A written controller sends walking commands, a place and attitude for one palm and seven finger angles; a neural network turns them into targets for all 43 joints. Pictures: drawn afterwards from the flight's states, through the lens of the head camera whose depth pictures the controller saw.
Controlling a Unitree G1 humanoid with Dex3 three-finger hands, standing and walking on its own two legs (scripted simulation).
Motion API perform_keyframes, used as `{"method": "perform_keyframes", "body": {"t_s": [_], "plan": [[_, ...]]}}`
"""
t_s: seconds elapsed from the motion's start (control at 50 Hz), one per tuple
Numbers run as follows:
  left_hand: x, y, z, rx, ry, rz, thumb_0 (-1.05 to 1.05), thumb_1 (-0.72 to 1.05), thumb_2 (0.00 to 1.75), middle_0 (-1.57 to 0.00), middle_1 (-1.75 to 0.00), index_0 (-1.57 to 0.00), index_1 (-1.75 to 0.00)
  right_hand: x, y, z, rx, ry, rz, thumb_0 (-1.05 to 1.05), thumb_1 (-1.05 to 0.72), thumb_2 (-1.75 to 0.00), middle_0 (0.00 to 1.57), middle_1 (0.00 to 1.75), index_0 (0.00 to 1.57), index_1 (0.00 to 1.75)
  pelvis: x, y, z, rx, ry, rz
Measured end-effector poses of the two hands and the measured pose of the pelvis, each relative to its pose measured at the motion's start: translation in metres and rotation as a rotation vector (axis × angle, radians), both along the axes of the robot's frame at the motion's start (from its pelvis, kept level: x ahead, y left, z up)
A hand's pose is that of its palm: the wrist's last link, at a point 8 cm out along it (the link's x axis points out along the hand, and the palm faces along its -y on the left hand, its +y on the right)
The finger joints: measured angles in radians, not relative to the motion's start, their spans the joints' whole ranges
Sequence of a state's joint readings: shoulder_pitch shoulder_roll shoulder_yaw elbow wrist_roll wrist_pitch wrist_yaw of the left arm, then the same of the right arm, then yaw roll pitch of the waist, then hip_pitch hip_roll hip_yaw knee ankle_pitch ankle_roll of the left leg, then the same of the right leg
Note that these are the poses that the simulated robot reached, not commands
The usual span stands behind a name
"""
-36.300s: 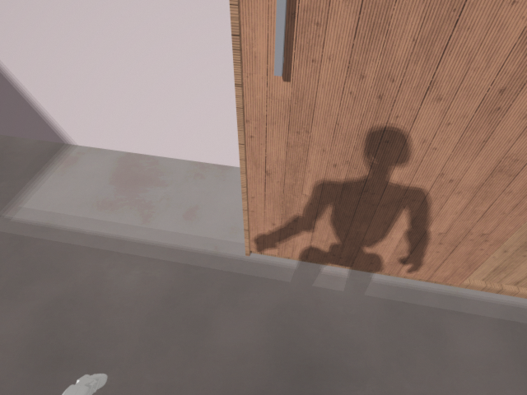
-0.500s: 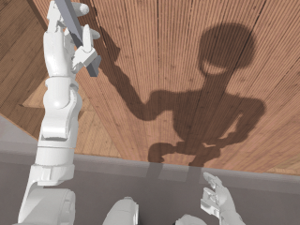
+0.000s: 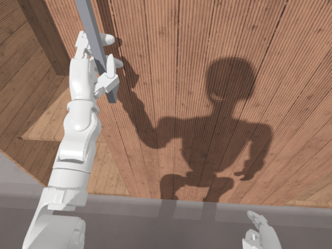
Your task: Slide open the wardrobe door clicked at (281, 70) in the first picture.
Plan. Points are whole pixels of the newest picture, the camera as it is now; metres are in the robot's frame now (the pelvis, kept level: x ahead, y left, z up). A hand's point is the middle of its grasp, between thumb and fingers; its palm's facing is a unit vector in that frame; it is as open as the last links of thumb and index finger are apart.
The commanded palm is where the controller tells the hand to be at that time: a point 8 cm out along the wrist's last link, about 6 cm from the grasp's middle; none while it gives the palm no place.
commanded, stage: loosen the grip on the handle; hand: left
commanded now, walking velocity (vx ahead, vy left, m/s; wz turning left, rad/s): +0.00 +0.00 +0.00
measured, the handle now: (102, 49) +0.44 +0.17 +0.25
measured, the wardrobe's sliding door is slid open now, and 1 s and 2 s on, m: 0.47 0.46 0.46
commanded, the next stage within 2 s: slip the hand off the handle in 0.58 s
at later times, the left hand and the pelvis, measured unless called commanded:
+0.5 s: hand (111, 74) +0.39 +0.15 +0.23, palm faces +0.17 -0.98 -0.10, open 13.8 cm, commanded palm +0.36 +0.20 +0.22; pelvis -0.01 +0.00 +0.00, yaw +0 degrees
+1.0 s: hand (98, 75) +0.39 +0.17 +0.23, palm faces +0.22 -0.97 -0.07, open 14.7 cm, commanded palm +0.36 +0.24 +0.21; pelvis +0.01 +0.00 +0.01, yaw +0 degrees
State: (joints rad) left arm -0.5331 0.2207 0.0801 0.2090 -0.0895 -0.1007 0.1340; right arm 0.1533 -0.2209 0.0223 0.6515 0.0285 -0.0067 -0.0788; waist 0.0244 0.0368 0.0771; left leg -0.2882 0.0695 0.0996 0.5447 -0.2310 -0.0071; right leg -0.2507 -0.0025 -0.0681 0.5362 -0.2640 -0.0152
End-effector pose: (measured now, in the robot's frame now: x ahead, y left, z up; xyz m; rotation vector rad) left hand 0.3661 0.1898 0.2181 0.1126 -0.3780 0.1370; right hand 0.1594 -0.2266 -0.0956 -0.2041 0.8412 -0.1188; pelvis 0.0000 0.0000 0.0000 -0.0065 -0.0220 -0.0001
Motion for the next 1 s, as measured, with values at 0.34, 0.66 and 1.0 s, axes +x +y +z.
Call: {"method": "perform_keyframes", "body": {"t_s": [0.34, 0.66, 1.0], "plan": [[-0.002, 0.009, 0.009, -0.016, 0.016, 0.064, 0.01, -0.14, 0.40, -0.47, -1.38, -0.29, -1.33, -0.053, -0.020, 0.011, -0.006, -0.061, -0.026, 0.01, -0.90, -0.90, 0.21, 0.30, 0.21, 0.30, -0.015, -0.001, 0.000, 0.005, -0.009, 0.009], [-0.004, 0.002, 0.005, -0.017, 0.029, 0.031, -0.01, -0.54, 0.21, -0.35, -1.23, -0.24, -1.17, -0.059, -0.019, 0.000, 0.003, 0.039, -0.084, 0.01, -0.90, -0.90, 0.20, 0.30, 0.20, 0.30, 0.000, 0.005, 0.008, 0.004, -0.025, -0.006], [-0.008, 0.029, 0.006, -0.024, 0.039, 0.073, -0.01, -0.55, 0.20, -0.35, -1.20, -0.25, -1.14, -0.002, -0.011, 0.012, 0.013, -0.031, -0.035, 0.01, -0.90, -0.90, 0.21, 0.30, 0.21, 0.30, 0.015, -0.004, 0.009, 0.008, -0.027, -0.001]]}}
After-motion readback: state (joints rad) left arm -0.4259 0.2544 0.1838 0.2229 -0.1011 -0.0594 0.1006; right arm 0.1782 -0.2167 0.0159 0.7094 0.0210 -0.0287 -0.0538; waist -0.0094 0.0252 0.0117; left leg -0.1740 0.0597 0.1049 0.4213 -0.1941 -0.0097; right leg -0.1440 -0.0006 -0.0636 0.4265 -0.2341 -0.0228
